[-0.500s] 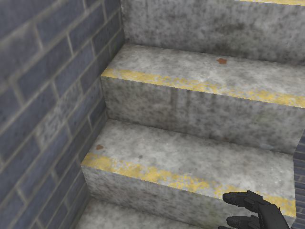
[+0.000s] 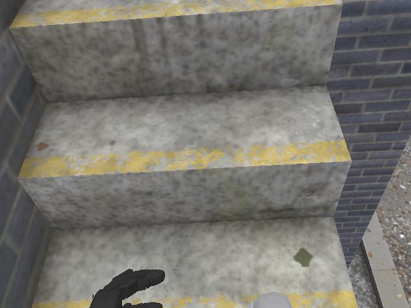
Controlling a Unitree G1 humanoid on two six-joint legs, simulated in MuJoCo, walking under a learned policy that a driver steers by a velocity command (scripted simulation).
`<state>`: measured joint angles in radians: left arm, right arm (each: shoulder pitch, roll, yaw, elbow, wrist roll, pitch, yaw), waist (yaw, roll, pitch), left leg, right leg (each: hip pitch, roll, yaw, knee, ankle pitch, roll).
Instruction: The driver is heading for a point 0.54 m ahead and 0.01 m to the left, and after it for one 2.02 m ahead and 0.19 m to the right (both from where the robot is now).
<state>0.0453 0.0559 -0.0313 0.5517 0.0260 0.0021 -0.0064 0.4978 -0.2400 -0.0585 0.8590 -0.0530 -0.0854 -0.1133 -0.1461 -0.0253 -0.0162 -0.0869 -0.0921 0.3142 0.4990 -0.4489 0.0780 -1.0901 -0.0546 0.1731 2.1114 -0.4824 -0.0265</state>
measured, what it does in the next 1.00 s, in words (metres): climbs: left foot 0.19 m higher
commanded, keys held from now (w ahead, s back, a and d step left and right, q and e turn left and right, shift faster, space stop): w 0.28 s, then no key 0.72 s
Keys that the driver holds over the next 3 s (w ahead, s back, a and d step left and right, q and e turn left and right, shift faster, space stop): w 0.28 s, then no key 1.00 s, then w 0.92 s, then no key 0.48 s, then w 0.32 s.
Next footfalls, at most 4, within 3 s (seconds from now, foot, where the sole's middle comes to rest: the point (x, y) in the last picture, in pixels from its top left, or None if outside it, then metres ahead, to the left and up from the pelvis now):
0.56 left None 0.31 0.18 -0.36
1.04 right None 0.14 0.06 -0.55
1.08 left None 0.09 0.30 -0.57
1.40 right None -0.37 0.02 -0.96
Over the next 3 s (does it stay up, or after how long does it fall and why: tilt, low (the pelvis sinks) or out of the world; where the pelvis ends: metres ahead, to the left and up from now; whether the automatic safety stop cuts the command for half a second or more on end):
stays up -1.03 0.21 -0.80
